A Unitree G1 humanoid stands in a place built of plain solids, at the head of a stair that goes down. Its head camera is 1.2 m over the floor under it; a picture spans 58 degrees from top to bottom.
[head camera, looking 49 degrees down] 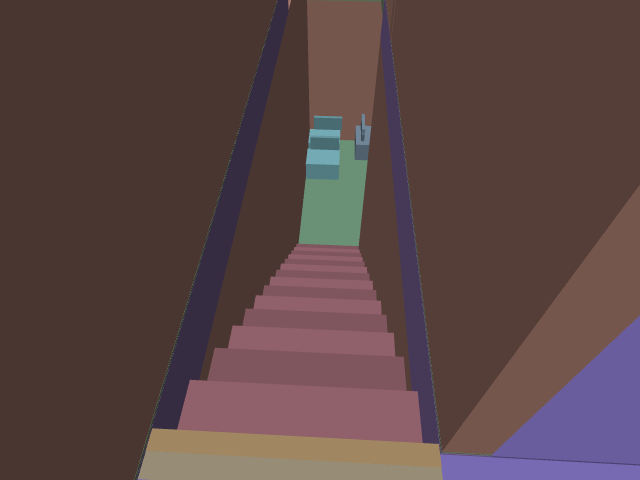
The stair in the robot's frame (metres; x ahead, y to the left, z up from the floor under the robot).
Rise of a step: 0.20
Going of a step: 0.22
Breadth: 0.76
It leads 3 degrees to the right of straight ahead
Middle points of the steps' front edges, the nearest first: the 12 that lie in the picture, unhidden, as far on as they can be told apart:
0.36 0.07 0.00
0.58 0.06 -0.20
0.80 0.05 -0.40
1.02 0.03 -0.61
1.24 0.02 -0.81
1.46 0.01 -1.01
1.68 0.00 -1.22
1.90 -0.01 -1.42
2.12 -0.02 -1.62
2.34 -0.03 -1.83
2.56 -0.05 -2.03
2.78 -0.06 -2.23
